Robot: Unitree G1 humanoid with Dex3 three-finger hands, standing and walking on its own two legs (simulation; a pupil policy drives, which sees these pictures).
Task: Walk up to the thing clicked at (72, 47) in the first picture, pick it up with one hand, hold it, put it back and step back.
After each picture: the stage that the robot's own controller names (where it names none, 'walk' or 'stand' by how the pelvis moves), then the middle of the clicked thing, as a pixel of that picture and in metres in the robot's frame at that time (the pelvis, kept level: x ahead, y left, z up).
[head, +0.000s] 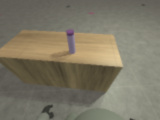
stand; (71, 42) +0.69 +0.21 +0.02
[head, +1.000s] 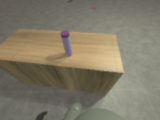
stand; (67, 44) +0.60 +0.26 +0.02
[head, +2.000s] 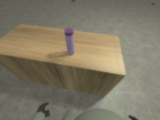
stand; (70, 43) +0.61 +0.22 +0.04
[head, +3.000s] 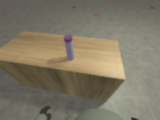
stand; (69, 49) +0.59 +0.22 +0.02
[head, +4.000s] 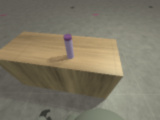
stand; (69, 47) +0.62 +0.23 +0.01
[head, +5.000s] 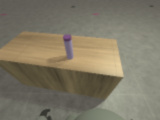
stand; (68, 48) +0.61 +0.23 +0.01
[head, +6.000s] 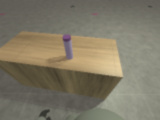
stand; (68, 48) +0.61 +0.23 +0.01
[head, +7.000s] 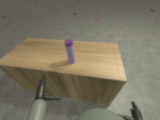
rise first; (70, 52) +0.59 +0.23 +0.02
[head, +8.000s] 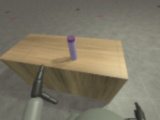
go down; (72, 49) +0.60 +0.23 +0.02
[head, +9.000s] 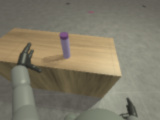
go down; (65, 46) +0.60 +0.22 +0.03
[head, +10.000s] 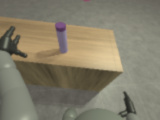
go down; (62, 39) +0.59 +0.21 +0.06
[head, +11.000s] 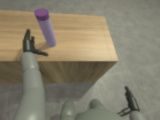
close in; (47, 31) +0.60 +0.24 +0.09
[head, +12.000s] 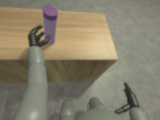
close; (50, 29) +0.59 +0.21 +0.10
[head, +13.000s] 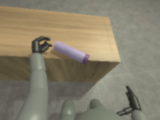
lift; (71, 52) +0.49 +0.10 +0.01
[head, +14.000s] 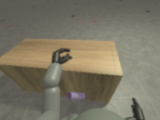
close; (77, 95) +0.37 +0.15 -0.41
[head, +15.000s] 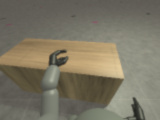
hold; out of the picture -0.08 +0.40 -0.72
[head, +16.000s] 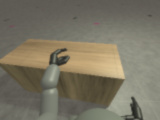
close; out of the picture -0.06 +0.41 -0.73
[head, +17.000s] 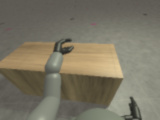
stand; out of the picture -0.07 +0.41 -0.73
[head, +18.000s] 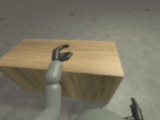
stand; out of the picture -0.08 +0.40 -0.73
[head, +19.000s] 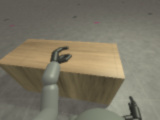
stand; out of the picture -0.07 +0.40 -0.73
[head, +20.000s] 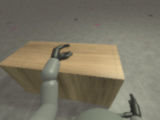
stand; out of the picture -0.08 +0.39 -0.73
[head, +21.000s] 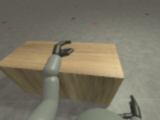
close; out of the picture -0.09 +0.37 -0.73
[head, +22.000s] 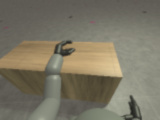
stand; out of the picture -0.10 +0.36 -0.73
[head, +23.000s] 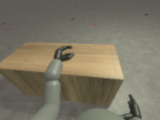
hold; out of the picture -0.12 +0.34 -0.73
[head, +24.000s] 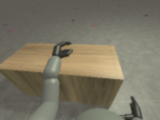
hold; out of the picture -0.12 +0.33 -0.73
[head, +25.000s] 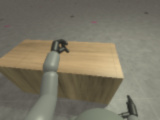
crouch; out of the picture -0.12 +0.33 -0.73
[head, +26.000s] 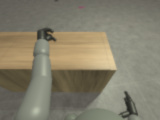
lower; out of the picture -0.13 +0.32 -0.73
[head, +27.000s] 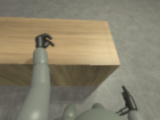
lower; out of the picture -0.14 +0.32 -0.68
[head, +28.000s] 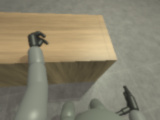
lower; out of the picture -0.14 +0.31 -0.67
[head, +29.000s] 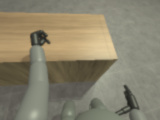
lower; out of the picture -0.13 +0.32 -0.67
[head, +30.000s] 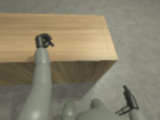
loosen; out of the picture -0.12 +0.33 -0.67
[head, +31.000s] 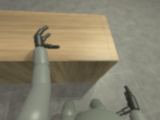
withdraw; out of the picture -0.13 +0.33 -0.67
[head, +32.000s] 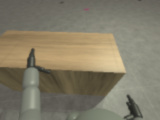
sink last; out of the picture -0.15 +0.30 -0.70
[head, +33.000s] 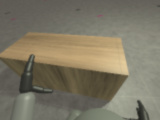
stand; out of the picture -0.09 +0.37 -0.70
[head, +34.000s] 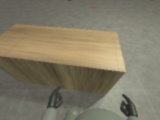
stand; out of the picture -0.10 +0.38 -0.69
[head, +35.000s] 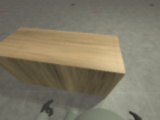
stand; out of the picture -0.07 +0.40 -0.70
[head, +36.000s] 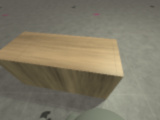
walk; out of the picture -0.06 +0.42 -0.75
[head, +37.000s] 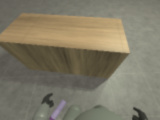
walk; (58, 109) +0.09 +0.36 -0.73
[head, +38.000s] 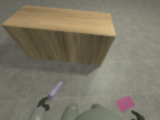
walk; (55, 89) +0.37 +0.42 -0.73
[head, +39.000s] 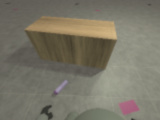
stand; (61, 86) +0.52 +0.43 -0.73
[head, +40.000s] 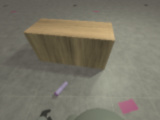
stand; (61, 88) +0.52 +0.43 -0.75
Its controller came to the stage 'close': yes
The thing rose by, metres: 0.00
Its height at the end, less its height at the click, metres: -0.76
